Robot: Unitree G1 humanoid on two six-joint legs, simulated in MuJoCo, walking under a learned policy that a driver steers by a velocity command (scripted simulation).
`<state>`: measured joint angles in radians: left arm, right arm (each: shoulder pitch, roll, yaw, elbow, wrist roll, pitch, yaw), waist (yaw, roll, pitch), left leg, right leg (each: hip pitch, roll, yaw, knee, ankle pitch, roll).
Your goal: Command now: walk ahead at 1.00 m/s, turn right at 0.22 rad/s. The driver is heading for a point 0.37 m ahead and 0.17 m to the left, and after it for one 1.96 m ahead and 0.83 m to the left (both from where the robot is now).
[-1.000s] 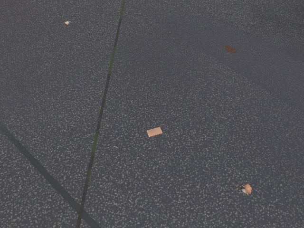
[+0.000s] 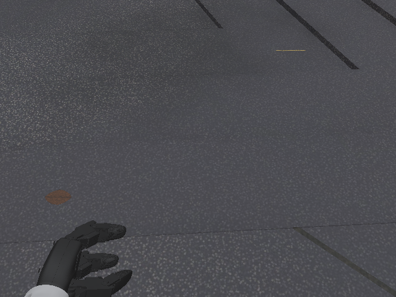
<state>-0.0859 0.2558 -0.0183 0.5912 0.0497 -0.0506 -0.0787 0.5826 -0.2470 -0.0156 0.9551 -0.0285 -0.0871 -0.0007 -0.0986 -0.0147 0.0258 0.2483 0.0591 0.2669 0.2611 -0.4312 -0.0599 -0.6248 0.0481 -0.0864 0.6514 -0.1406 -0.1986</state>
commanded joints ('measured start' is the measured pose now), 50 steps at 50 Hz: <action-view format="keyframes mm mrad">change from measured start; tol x64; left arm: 1 525 225 96 118 19 -4 48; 50 134 126 80 -58 -12 45 133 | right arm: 1 -91 -231 -42 -106 6 8 -19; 50 -359 -186 -87 -457 37 162 -48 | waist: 1 338 94 -249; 50 65 -30 -77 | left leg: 1 -486 177 -61 800 1013 151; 2 -878 -23 -148 1223 -47 108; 23 36 106 -668 372 1292 415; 28 -470 117 -873 23 609 460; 50 -979 -102 -342 1422 55 -39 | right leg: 1 852 -55 166 -65 -184 -53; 3 1107 -435 829 -290 -266 -119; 20 524 -185 -99 21 1117 271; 23 -93 92 132 1101 -558 309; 44 766 -371 520 -182 792 83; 50 287 -257 345 -354 173 -2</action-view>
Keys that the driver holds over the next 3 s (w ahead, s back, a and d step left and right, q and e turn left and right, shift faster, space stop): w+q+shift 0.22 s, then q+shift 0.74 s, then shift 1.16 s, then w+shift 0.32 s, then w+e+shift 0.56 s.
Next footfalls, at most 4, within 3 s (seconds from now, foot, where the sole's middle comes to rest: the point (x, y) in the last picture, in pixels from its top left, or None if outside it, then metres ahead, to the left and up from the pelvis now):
0.02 right None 0.20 -0.06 -0.75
0.42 left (162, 254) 0.60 0.09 -0.75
0.86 right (186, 208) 0.78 0.00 -0.78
1.30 left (165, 272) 0.53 0.08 -0.75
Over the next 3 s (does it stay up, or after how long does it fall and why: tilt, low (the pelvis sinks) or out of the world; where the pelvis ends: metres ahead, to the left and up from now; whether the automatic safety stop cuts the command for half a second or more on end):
stays up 0.94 0.31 -0.02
